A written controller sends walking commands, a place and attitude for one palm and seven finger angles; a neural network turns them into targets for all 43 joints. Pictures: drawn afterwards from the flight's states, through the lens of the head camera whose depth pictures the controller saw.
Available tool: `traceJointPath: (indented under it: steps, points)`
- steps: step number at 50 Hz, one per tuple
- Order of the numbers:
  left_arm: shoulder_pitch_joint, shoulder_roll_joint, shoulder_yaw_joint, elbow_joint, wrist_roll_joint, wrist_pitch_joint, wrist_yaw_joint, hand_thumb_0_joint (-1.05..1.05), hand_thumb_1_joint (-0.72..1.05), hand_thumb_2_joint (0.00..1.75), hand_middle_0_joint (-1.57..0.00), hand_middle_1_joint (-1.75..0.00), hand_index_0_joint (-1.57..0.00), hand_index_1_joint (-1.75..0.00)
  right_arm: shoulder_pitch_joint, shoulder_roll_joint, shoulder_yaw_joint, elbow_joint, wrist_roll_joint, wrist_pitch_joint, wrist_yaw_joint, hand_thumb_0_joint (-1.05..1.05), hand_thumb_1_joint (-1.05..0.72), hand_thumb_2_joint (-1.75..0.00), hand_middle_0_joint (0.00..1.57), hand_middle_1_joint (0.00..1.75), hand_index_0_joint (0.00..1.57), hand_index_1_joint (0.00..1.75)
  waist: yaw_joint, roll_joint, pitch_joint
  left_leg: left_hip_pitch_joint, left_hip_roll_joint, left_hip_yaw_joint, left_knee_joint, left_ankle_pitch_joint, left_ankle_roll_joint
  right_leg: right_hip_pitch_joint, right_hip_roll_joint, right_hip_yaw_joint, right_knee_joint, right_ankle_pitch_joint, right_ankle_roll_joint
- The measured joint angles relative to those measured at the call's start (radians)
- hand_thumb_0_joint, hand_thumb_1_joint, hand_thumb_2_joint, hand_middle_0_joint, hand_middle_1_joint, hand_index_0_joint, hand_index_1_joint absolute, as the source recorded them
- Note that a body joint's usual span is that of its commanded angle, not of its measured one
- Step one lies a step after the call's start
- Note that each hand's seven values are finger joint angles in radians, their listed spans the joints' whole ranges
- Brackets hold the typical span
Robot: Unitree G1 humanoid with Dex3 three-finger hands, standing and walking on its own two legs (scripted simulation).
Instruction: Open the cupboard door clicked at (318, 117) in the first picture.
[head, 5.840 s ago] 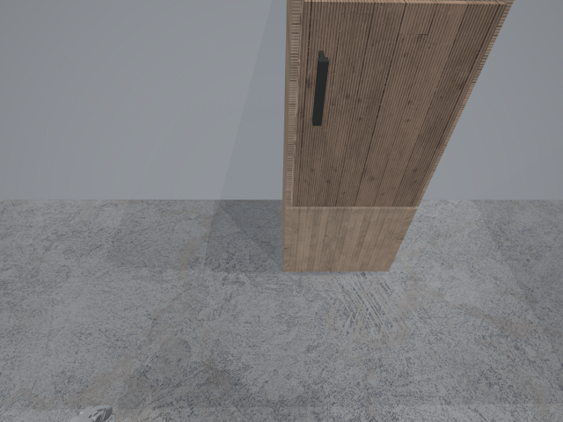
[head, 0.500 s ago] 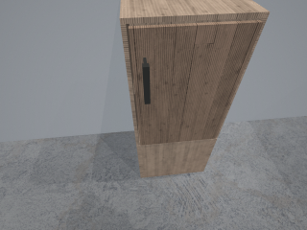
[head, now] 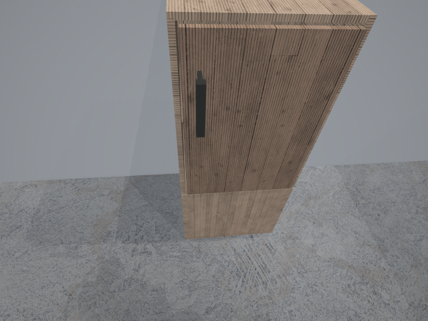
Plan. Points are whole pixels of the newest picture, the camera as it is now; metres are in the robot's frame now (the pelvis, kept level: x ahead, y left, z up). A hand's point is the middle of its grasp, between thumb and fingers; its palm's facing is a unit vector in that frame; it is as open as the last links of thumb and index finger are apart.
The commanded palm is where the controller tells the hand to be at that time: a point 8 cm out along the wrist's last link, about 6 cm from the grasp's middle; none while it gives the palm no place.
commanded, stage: shuffle to correct the standing spot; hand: left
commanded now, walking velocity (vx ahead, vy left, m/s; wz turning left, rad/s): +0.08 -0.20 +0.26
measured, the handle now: (200, 105) +0.57 +0.07 +0.09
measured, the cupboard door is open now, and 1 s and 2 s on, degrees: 0 0 0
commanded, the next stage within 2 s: come to a stop and stand still in 0.76 s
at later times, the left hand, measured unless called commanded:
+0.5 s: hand out of the picture -0.02 +0.08 -0.20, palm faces +0.14 -0.99 -0.08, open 7.4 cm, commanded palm none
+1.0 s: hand out of the picture +0.09 +0.00 -0.18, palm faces +0.18 -0.97 -0.16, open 7.4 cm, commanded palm none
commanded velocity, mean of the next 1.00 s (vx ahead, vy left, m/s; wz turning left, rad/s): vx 0.02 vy -0.14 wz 0.09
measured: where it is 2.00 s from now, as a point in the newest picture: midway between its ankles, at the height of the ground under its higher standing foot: outside the picture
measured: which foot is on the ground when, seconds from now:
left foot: down 0.00-0.16, up 0.18-0.38, down 0.40-0.76, up 0.78-0.98, down 1.00-1.00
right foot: down 0.00-0.40, up 0.42-0.76, down 0.78-1.00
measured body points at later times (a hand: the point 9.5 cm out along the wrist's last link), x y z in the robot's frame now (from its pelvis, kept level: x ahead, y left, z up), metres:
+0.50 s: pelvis +0.04 -0.06 -0.01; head +0.06 -0.02 +0.44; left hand -0.02 +0.13 -0.19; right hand +0.11 -0.28 -0.15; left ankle +0.03 +0.03 -0.73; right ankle -0.01 -0.16 -0.68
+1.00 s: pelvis +0.08 -0.17 -0.01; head +0.10 -0.15 +0.44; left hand +0.08 +0.05 -0.17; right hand +0.17 -0.42 -0.15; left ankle +0.07 -0.10 -0.74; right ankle +0.11 -0.29 -0.73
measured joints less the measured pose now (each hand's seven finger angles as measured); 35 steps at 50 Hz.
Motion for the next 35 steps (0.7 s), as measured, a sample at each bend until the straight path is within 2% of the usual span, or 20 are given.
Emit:
traceJointPath:
  steps: [4, 8, 11, 13, 15, 17, 19, 20, 21, 24, 27, 30, 35]
  points:
    - [0.006, -0.004, 0.013, -0.007, 0.006, 0.014, -0.011, 0.01, 0.91, 0.89, -0.20, -0.29, -0.19, -0.30, 0.010, -0.003, -0.016, -0.017, -0.007, 0.001, -0.003, 0.00, -0.91, -0.90, 0.21, 0.30, 0.20, 0.30, -0.010, 0.011, 0.004, -0.023, 0.019, -0.007, 0.015, -0.002, -0.013, -0.082, -0.010, -0.014, 0.100, -0.042, -0.002]
    - [0.012, -0.005, 0.025, -0.024, 0.007, 0.003, -0.016, 0.01, 0.91, 0.89, -0.20, -0.29, -0.19, -0.30, 0.031, -0.013, -0.027, -0.016, -0.006, 0.013, -0.001, 0.00, -0.91, -0.90, 0.21, 0.30, 0.20, 0.30, -0.008, 0.034, 0.003, -0.055, 0.050, -0.046, 0.086, -0.049, -0.035, -0.059, -0.002, -0.047, -0.009, 0.067, 0.002]
    - [0.024, -0.005, 0.030, -0.040, 0.007, -0.005, -0.006, 0.01, 0.91, 0.89, -0.20, -0.29, -0.19, -0.30, 0.046, -0.012, -0.033, -0.009, -0.006, 0.032, 0.001, 0.01, -0.91, -0.90, 0.20, 0.30, 0.20, 0.30, 0.001, 0.034, -0.010, -0.124, 0.064, -0.059, 0.282, -0.184, -0.016, -0.029, 0.013, -0.092, -0.038, 0.056, -0.020]
    - [0.029, -0.013, 0.029, -0.043, 0.009, -0.012, 0.001, 0.00, 0.91, 0.89, -0.20, -0.29, -0.19, -0.30, 0.038, -0.013, -0.037, -0.012, -0.005, 0.036, 0.003, 0.01, -0.91, -0.90, 0.20, 0.30, 0.20, 0.30, 0.007, 0.032, -0.006, -0.169, 0.067, -0.055, 0.414, -0.210, -0.012, -0.005, 0.021, -0.114, -0.070, 0.060, -0.033]
    - [0.033, -0.021, 0.025, -0.039, 0.011, -0.017, 0.006, 0.00, 0.91, 0.89, -0.20, -0.29, -0.19, -0.30, 0.023, -0.011, -0.040, -0.022, -0.004, 0.034, 0.004, 0.01, -0.91, -0.90, 0.20, 0.30, 0.20, 0.30, 0.007, 0.027, 0.001, -0.185, 0.069, -0.039, 0.449, -0.218, -0.015, 0.016, 0.026, -0.133, -0.094, 0.064, -0.039]
    - [0.037, -0.027, 0.021, -0.033, 0.012, -0.018, 0.008, 0.00, 0.91, 0.89, -0.20, -0.29, -0.19, -0.30, 0.003, -0.005, -0.038, -0.037, -0.003, 0.029, 0.003, 0.01, -0.91, -0.90, 0.20, 0.30, 0.20, 0.30, 0.010, 0.017, 0.007, -0.171, 0.070, -0.015, 0.392, -0.206, -0.016, 0.026, 0.029, -0.147, -0.101, 0.059, -0.040]
    - [0.044, -0.031, 0.017, -0.028, 0.008, -0.011, 0.006, 0.00, 0.90, 0.89, -0.20, -0.30, -0.19, -0.30, -0.015, 0.002, -0.033, -0.053, -0.003, 0.018, -0.001, 0.01, -0.92, -0.90, 0.20, 0.30, 0.20, 0.30, 0.010, 0.008, 0.013, -0.121, 0.068, 0.008, 0.248, -0.125, -0.016, 0.026, 0.033, -0.159, -0.076, 0.036, -0.038]
    - [0.053, -0.035, 0.015, -0.029, 0.005, -0.008, 0.003, 0.00, 0.90, 0.89, -0.20, -0.30, -0.19, -0.30, -0.019, 0.000, -0.031, -0.064, -0.005, 0.007, -0.004, 0.01, -0.92, -0.90, 0.20, 0.30, 0.20, 0.30, 0.011, 0.011, 0.012, -0.084, 0.073, 0.012, 0.161, -0.051, -0.007, 0.011, 0.038, -0.164, -0.033, 0.013, -0.037]
    - [0.057, -0.036, 0.015, -0.026, 0.001, -0.003, 0.000, 0.00, 0.90, 0.89, -0.20, -0.30, -0.19, -0.30, -0.027, 0.000, -0.030, -0.070, -0.007, -0.004, -0.007, 0.01, -0.92, -0.90, 0.20, 0.30, 0.20, 0.30, 0.009, 0.005, 0.010, -0.076, 0.072, 0.012, 0.147, -0.073, -0.002, -0.024, 0.032, -0.160, 0.046, -0.017, -0.024]
    - [0.040, -0.026, 0.020, -0.016, 0.008, 0.024, -0.009, 0.01, 0.90, 0.89, -0.20, -0.30, -0.19, -0.30, -0.046, 0.015, -0.022, -0.081, -0.010, -0.013, -0.015, 0.01, -0.93, -0.90, 0.20, 0.30, 0.20, 0.30, 0.004, -0.029, 0.021, -0.060, 0.066, 0.027, 0.164, -0.109, -0.006, -0.154, 0.012, -0.082, 0.352, -0.078, 0.006]
    - [-0.006, -0.013, 0.036, -0.028, 0.009, 0.036, -0.020, 0.01, 0.91, 0.89, -0.20, -0.30, -0.20, -0.30, -0.039, 0.014, -0.024, -0.079, -0.011, -0.020, -0.025, 0.00, -0.94, -0.90, 0.20, 0.30, 0.20, 0.30, 0.003, -0.022, 0.030, -0.022, 0.075, 0.011, 0.098, -0.070, -0.029, -0.254, -0.016, -0.033, 0.498, -0.006, 0.030]
    - [-0.048, 0.001, 0.050, -0.060, 0.008, 0.038, -0.027, 0.01, 0.91, 0.89, -0.20, -0.30, -0.19, -0.30, -0.027, 0.005, -0.025, -0.071, -0.013, -0.015, -0.019, 0.00, -0.93, -0.90, 0.21, 0.30, 0.20, 0.30, 0.008, 0.000, 0.032, 0.007, 0.096, -0.011, 0.031, -0.033, -0.047, -0.290, -0.054, -0.007, 0.455, 0.057, 0.050]
    - [-0.092, 0.036, 0.068, -0.094, 0.002, 0.037, -0.037, 0.01, 0.92, 0.89, -0.20, -0.29, -0.19, -0.30, -0.022, -0.017, -0.043, -0.075, -0.021, 0.008, -0.003, 0.00, -0.92, -0.90, 0.21, 0.30, 0.21, 0.30, -0.010, 0.048, 0.040, 0.008, 0.149, -0.048, 0.010, -0.019, -0.095, -0.237, -0.081, -0.014, 0.202, 0.075, 0.068]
